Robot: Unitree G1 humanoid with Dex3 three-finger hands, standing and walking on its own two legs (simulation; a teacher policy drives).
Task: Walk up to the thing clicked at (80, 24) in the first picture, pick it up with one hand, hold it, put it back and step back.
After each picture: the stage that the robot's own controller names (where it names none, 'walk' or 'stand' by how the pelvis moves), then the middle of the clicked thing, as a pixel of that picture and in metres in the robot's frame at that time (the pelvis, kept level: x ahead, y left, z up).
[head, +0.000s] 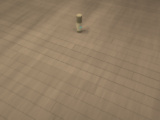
stand; (79, 23) +1.72 +0.07 -0.65
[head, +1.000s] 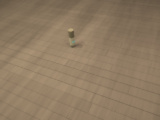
walk; (71, 38) +1.59 +0.26 -0.64
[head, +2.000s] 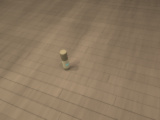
walk; (65, 60) +1.11 +0.31 -0.65
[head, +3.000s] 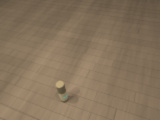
walk; (62, 92) +0.73 +0.26 -0.65
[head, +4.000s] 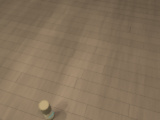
walk; (47, 111) +0.45 +0.31 -0.64
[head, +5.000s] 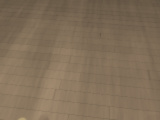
stand; out of the picture +0.40 +0.40 -0.63
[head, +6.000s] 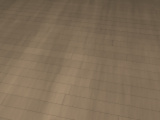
stand; out of the picture +0.40 +0.37 -0.65
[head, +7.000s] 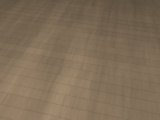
stand; out of the picture +0.41 +0.36 -0.66
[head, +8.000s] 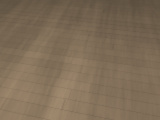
stand; out of the picture +0.38 +0.37 -0.66
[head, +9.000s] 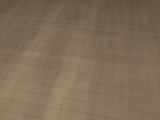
stand; out of the picture +0.37 +0.38 -0.66
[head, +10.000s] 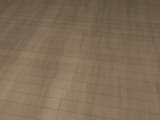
stand; out of the picture +0.36 +0.39 -0.66
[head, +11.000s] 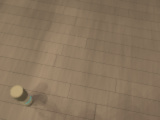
go down; (23, 96) +0.40 +0.37 -0.50
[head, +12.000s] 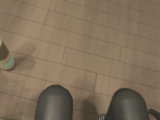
go down; (1, 55) +0.45 +0.38 -0.26
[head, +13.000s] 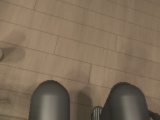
go down; out of the picture +0.44 +0.39 -0.25
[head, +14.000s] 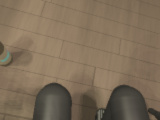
go down; out of the picture +0.45 +0.39 -0.27
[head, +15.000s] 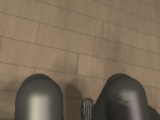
close in; out of the picture +0.43 +0.41 -0.20
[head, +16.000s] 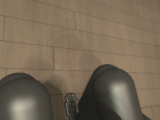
close; out of the picture +0.42 +0.42 -0.16
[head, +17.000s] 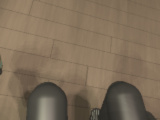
lift; out of the picture +0.36 +0.31 -0.06
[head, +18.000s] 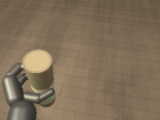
hold; (42, 83) +0.34 +0.15 +0.06
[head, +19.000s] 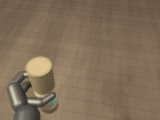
hold; (45, 89) +0.34 +0.15 +0.01
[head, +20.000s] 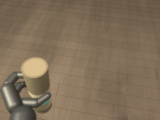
hold; (39, 89) +0.33 +0.17 +0.00
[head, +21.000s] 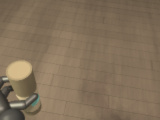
crouch; (27, 91) +0.34 +0.20 -0.04
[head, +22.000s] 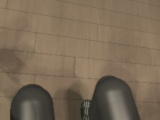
lower; out of the picture +0.46 +0.36 -0.08
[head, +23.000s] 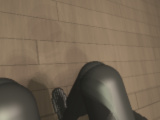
lower; out of the picture +0.44 +0.39 -0.17
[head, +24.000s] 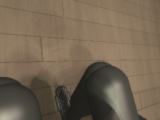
lower; out of the picture +0.43 +0.42 -0.17
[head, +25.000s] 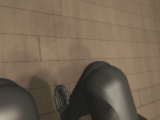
lower; out of the picture +0.43 +0.42 -0.17
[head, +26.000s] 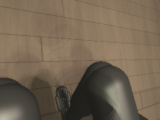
lower; out of the picture +0.43 +0.41 -0.17
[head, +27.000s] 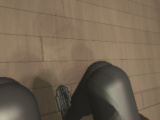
loosen; out of the picture +0.44 +0.42 -0.17
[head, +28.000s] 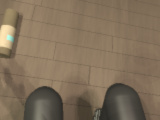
walk; (7, 33) +0.62 +0.37 -0.35
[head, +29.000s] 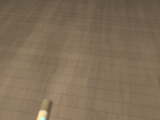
stand; (42, 115) +0.56 +0.32 -0.68
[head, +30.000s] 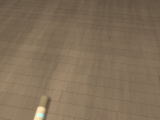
stand; (40, 111) +0.57 +0.35 -0.69
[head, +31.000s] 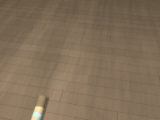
stand; (38, 111) +0.57 +0.36 -0.69
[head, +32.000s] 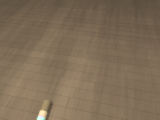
stand; (42, 115) +0.59 +0.38 -0.75
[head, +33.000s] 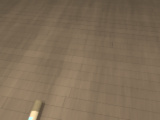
stand; (34, 115) +0.57 +0.44 -0.75
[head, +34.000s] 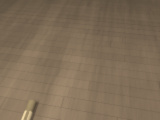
walk; (27, 115) +0.57 +0.49 -0.75
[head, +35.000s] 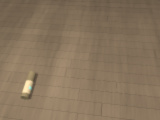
walk; (28, 84) +0.74 +0.55 -0.73
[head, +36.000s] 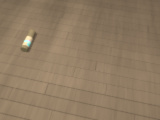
walk; (28, 40) +1.15 +0.56 -0.71
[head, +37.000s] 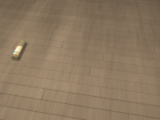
stand; (19, 49) +1.22 +0.68 -0.72
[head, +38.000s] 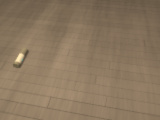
stand; (20, 57) +1.21 +0.74 -0.75
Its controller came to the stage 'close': yes
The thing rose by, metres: 0.68
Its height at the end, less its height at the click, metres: -0.09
